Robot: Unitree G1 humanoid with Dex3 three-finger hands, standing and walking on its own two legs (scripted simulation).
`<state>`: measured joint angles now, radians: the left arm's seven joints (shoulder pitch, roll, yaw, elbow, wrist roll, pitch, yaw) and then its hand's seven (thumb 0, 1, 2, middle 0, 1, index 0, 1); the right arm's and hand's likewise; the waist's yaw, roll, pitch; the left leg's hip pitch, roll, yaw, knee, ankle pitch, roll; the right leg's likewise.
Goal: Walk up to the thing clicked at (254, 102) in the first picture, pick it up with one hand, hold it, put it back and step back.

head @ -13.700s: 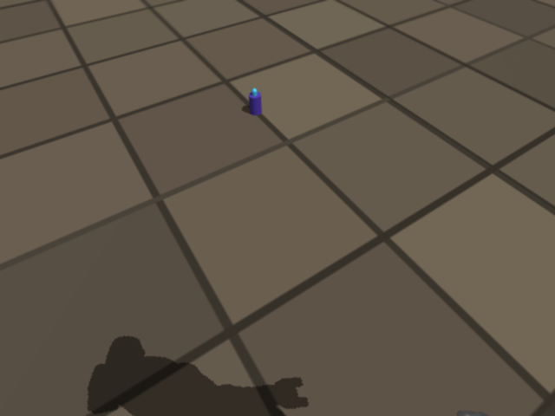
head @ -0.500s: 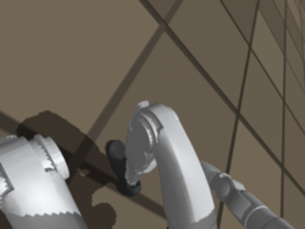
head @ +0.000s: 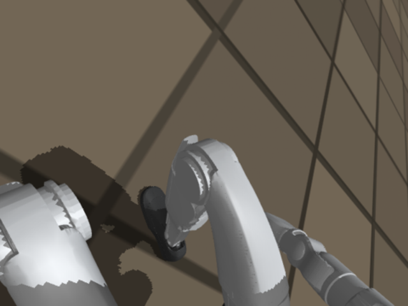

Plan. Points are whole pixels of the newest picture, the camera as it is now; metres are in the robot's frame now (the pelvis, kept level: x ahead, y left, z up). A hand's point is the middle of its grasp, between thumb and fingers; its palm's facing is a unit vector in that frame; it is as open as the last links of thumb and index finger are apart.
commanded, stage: settle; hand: left
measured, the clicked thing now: out of the picture +0.47 +0.31 -0.21
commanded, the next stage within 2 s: lift in 1.94 s
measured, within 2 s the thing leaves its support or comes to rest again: leaves its support in 0.34 s
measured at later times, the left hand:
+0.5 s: hand out of the picture +0.46 +0.32 -0.16, palm faces +0.40 -0.92 +0.00, open 8.2 cm
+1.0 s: hand out of the picture +0.44 +0.34 -0.04, palm faces +0.38 -0.92 -0.04, open 8.2 cm
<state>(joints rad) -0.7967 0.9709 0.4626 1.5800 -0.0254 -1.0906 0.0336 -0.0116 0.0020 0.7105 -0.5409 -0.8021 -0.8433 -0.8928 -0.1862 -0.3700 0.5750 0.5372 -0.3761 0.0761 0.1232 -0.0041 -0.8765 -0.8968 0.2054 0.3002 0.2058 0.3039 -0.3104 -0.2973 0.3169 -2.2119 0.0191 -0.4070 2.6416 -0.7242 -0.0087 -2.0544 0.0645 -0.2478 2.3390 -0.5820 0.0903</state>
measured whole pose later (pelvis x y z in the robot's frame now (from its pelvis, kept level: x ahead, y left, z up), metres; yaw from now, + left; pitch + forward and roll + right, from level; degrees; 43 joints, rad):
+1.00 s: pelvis +0.01 -0.01 +0.03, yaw +6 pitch +24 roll -14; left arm -0.73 0.67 0.43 1.05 -0.07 -0.68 -0.10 -0.03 -0.35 1.06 -0.71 -0.95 -1.00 -1.10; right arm 0.05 -0.32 0.25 0.59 -0.17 0.10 0.12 0.00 -0.89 -0.90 0.21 0.30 0.21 0.30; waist -0.20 -0.09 0.05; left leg -2.26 0.02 -0.23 2.49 -0.68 0.01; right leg -2.14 0.00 -0.13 2.31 -0.61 0.05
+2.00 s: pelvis +0.02 -0.02 +0.08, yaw +11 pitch +32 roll -7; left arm -0.77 0.51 0.46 0.98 -0.06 -0.56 -0.13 -0.03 -0.35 1.06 -0.70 -0.96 -0.99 -1.12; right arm 0.13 -0.28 0.08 0.66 -0.09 0.06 0.06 0.00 -0.90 -0.90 0.20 0.30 0.20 0.30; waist -0.17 -0.01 -0.09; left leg -2.18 0.02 -0.12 2.29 -0.68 -0.01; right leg -2.12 -0.03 -0.05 2.20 -0.65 0.03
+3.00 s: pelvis +0.04 -0.01 +0.25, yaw +15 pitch +28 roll -4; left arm -0.33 0.30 0.28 0.40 -0.16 -0.28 -0.08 -0.03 -0.33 1.03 -0.68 -0.98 -0.97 -1.13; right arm 0.14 -0.24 0.00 0.61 0.04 -0.01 -0.04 0.01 -0.91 -0.90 0.20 0.30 0.20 0.30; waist -0.06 0.03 -0.18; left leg -1.58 0.04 -0.06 1.72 -0.64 -0.01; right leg -1.54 -0.03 -0.04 1.66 -0.61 0.03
